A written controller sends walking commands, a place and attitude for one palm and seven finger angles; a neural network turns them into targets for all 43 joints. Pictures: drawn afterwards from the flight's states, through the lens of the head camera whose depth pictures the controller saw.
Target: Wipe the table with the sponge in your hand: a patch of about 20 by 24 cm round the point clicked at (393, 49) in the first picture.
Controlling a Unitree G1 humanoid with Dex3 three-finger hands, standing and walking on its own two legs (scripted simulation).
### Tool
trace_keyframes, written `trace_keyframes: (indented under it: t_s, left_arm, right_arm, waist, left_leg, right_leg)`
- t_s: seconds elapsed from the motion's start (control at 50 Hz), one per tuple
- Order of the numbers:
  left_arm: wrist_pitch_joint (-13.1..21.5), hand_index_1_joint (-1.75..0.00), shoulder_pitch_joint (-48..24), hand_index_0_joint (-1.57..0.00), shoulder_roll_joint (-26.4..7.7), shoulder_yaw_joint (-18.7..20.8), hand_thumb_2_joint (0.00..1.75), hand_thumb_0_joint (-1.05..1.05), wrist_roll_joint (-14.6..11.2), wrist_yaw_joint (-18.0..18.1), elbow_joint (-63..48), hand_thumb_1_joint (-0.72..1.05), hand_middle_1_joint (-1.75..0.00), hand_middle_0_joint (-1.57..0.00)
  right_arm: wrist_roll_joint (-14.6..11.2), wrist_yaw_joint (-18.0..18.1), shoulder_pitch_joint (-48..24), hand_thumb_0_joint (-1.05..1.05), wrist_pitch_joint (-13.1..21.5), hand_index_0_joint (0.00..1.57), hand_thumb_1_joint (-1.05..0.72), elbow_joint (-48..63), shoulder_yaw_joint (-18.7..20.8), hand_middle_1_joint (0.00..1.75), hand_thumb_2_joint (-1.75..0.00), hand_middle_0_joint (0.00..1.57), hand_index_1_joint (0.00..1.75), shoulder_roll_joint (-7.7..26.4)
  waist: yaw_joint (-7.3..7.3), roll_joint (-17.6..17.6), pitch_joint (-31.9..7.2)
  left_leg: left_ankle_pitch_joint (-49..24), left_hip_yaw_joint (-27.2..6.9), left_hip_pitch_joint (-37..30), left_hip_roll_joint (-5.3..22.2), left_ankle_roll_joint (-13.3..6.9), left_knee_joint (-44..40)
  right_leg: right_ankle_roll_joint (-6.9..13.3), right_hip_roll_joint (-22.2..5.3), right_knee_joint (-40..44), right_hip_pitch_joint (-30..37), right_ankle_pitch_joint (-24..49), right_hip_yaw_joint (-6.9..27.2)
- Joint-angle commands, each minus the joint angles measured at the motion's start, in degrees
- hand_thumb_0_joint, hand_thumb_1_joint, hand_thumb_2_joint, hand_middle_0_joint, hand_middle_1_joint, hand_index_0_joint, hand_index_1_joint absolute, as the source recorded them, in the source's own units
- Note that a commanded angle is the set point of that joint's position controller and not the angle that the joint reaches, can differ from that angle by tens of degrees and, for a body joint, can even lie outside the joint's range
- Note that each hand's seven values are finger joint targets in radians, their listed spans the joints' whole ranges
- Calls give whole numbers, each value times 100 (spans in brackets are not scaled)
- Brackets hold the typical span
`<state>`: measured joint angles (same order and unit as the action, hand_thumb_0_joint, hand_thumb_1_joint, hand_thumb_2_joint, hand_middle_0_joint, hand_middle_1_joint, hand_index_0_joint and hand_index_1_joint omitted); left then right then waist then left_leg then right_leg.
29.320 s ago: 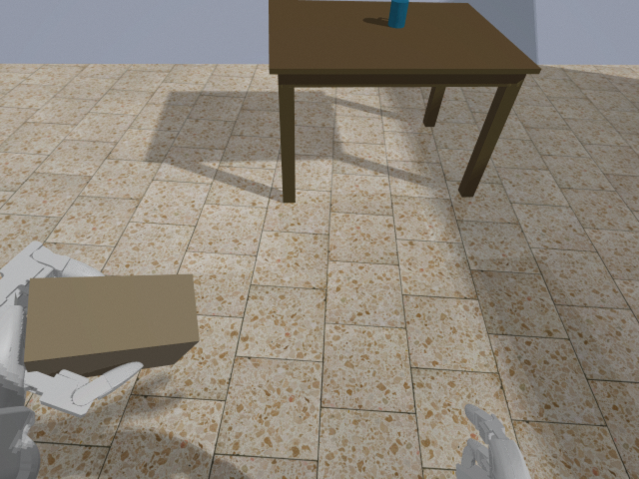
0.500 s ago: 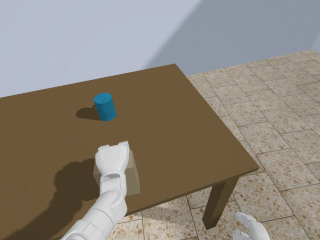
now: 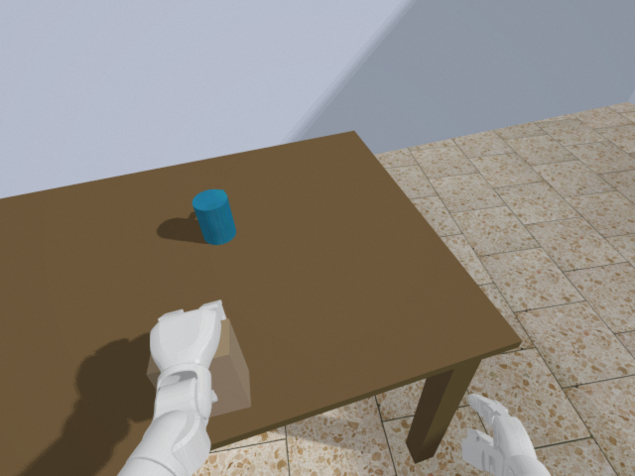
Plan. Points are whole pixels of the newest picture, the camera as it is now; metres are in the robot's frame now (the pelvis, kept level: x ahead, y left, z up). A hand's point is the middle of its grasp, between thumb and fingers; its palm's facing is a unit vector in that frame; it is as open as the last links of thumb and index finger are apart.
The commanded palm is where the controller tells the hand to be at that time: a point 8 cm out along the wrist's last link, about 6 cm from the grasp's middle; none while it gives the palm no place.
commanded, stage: wipe forward along the middle lane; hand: left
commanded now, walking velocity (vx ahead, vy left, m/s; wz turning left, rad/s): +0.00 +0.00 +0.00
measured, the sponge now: (208, 381) +0.26 +0.21 -0.06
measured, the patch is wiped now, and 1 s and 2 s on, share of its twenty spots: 1.00 1.00 1.00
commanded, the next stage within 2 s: slide back across to the first lane in 1.72 s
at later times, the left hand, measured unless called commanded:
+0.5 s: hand (178, 342) +0.29 +0.25 -0.01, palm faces -0.08 -0.04 -1.00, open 10.7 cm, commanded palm +0.27 +0.24 +0.02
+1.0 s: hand (181, 313) +0.34 +0.27 -0.01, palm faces -0.10 +0.00 -0.99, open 10.7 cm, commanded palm +0.32 +0.26 +0.02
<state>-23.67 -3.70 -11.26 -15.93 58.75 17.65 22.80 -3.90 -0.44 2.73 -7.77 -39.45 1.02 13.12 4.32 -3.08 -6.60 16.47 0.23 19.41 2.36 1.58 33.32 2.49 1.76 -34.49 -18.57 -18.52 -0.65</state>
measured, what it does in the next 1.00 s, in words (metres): stands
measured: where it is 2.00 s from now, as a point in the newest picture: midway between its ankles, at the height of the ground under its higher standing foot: outside the picture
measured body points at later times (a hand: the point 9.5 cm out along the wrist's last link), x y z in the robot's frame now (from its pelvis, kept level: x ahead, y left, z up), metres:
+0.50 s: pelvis -0.02 +0.01 -0.01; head -0.01 -0.01 +0.44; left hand +0.29 +0.25 +0.04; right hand +0.17 -0.22 -0.12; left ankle +0.01 +0.15 -0.73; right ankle -0.01 -0.09 -0.73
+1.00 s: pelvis -0.03 +0.01 -0.01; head +0.00 +0.00 +0.43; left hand +0.34 +0.26 +0.04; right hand +0.11 -0.24 -0.14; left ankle +0.01 +0.15 -0.73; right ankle -0.01 -0.09 -0.73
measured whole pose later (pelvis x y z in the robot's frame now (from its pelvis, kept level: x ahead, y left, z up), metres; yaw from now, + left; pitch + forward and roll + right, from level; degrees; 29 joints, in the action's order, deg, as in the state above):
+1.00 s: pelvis -0.03 +0.01 -0.01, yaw +1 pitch +10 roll -1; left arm -17.9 -30.5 -18.0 -8.2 58.7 19.0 51.2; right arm -3.9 2.8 10.0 -6.3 -42.3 1.5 13.8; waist -0.2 -2.6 -7.3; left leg 16.3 -1.3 34.5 2.1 1.0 40.6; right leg 1.8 1.6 -40.0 -32.3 -17.7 -2.0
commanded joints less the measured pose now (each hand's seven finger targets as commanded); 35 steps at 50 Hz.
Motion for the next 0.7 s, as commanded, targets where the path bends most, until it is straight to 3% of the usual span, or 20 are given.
trace_keyframes:
  t_s: [0.0,0.06,0.08,0.12,0.16,0.18,0.2,0.22,0.26,0.32,0.36,0.44,0.46,0.54,0.56,0.62,0.68]
  left_arm:
    - [-141,-160,-392,-120,-951,673,130,0,-12,76,-615,10,-160,-120]
    - [-176,-160,-500,-120,-993,688,130,0,-18,10,-750,10,-160,-120]
    - [-174,-160,-552,-120,-818,491,130,0,-53,-20,-821,10,-160,-120]
    - [-161,-160,-753,-120,-786,441,130,0,-53,-75,-584,10,-160,-120]
    - [-86,-160,-1316,-120,-950,554,130,0,-6,-123,-460,10,-160,-120]
    - [-28,-160,-1342,-120,-776,374,130,0,-26,-139,-402,10,-160,-120]
    - [25,-160,-1494,-120,-912,487,130,0,1,-145,-183,10,-160,-120]
    - [91,-160,-1615,-120,-950,528,130,0,58,-147,-56,10,-160,-120]
    - [183,-160,-1618,-120,-1189,803,130,0,141,-136,172,10,-160,-120]
    - [308,-160,-1817,-120,-902,590,130,0,178,-79,458,10,-160,-120]
    - [310,-160,-1901,-120,-920,682,130,0,150,-28,608,10,-160,-120]
    - [288,-160,-2181,-120,-730,504,130,0,93,68,1004,10,-160,-120]
    - [285,-160,-2369,-120,-871,665,130,0,76,91,1068,10,-160,-120]
    - [277,-160,-2569,-120,-920,680,130,0,46,166,1367,10,-160,-120]
    - [263,-160,-2586,-120,-1048,810,130,0,33,175,1402,10,-160,-120]
    - [269,-160,-2979,-120,-1018,688,130,0,40,193,1618,10,-160,-120]
    - [276,-160,-3193,-120,-1040,678,130,0,43,198,1817,10,-160,-120]
  right_arm:
    - [-9,30,-1024,0,340,20,-90,932,204,30,-90,20,30,654]
    - [-6,55,-1057,0,381,20,-90,910,209,30,-90,20,30,683]
    - [-9,64,-1031,0,389,20,-90,936,203,30,-90,20,30,665]
    - [-13,110,-987,0,417,20,-90,865,187,30,-90,20,30,680]
    - [-14,162,-933,0,429,20,-90,767,190,30,-90,20,30,720]
    - [-16,185,-862,0,451,20,-90,788,187,30,-90,20,30,695]
    - [-8,220,-797,0,456,20,-90,717,178,30,-90,20,30,712]
    - [-3,234,-747,0,464,20,-90,678,182,30,-90,20,30,721]
    - [21,264,-643,0,468,20,-90,637,210,30,-90,20,30,756]
    - [19,285,-534,0,470,20,-90,622,224,30,-90,20,30,741]
    - [14,275,-481,0,459,20,-90,622,249,30,-90,20,30,757]
    - [6,286,-372,0,447,20,-90,603,238,30,-90,20,30,767]
    - [-1,285,-332,0,441,20,-90,568,257,30,-90,20,30,787]
    - [5,303,-208,0,427,20,-90,539,261,30,-90,20,30,792]
    - [-2,301,-186,0,419,20,-90,542,263,30,-90,20,30,808]
    - [-2,321,-91,0,398,20,-90,497,257,30,-90,20,30,796]
    - [-8,333,-7,0,372,20,-90,493,259,30,-90,20,30,798]
  waist:
    - [159,675,-793]
    - [104,619,-644]
    - [41,624,-595]
    - [-35,704,-410]
    - [-126,683,-282]
    - [-154,583,-329]
    - [-168,739,-321]
    - [-191,649,-318]
    - [-126,726,-524]
    - [-207,695,-600]
    - [-170,634,-738]
    - [-275,796,-699]
    - [-289,823,-747]
    - [-314,857,-803]
    - [-267,846,-899]
    - [-382,756,-794]
    - [-405,780,-854]
  left_leg:
    - [-1209,69,-422,-437,-357,-173]
    - [-1160,15,-466,-430,-365,-226]
    - [-1066,43,-446,-414,-388,-247]
    - [-896,23,-389,-411,-399,-243]
    - [-683,-42,-369,-410,-398,-281]
    - [-583,10,-340,-409,-416,-280]
    - [-485,-14,-275,-409,-413,-255]
    - [-449,8,-230,-408,-405,-239]
    - [-455,-25,-142,-415,-389,-210]
    - [-426,18,-19,-389,-371,-112]
    - [-415,-17,40,-369,-343,-121]
    - [-313,-5,236,-354,-341,-8]
    - [-290,-32,262,-333,-336,-22]
    - [-219,-5,425,-343,-351,88]
    - [-224,-39,459,-343,-339,56]
    - [-122,0,520,-341,-357,124]
    - [-20,-22,582,-340,-363,124]
  right_leg:
    - [110,-33,647,379,2243,359]
    - [117,-19,747,293,2004,380]
    - [90,-28,723,244,1838,306]
    - [72,-18,795,45,1526,275]
    - [87,2,892,-174,1095,300]
    - [66,-12,824,-209,961,223]
    - [56,-10,843,-299,822,203]
    - [70,-7,801,-353,814,211]
    - [89,9,762,-314,814,235]
    - [75,3,632,-486,813,137]
    - [94,17,592,-505,748,110]
    - [51,9,535,-706,670,43]
    - [64,21,520,-720,636,44]
    - [35,5,469,-792,584,32]
    - [50,22,451,-744,555,31]
    - [26,12,443,-915,436,15]
    - [24,21,425,-975,277,-4]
